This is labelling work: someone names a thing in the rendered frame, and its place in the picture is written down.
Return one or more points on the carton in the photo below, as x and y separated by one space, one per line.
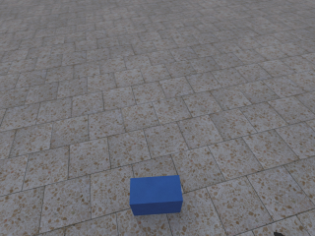
155 195

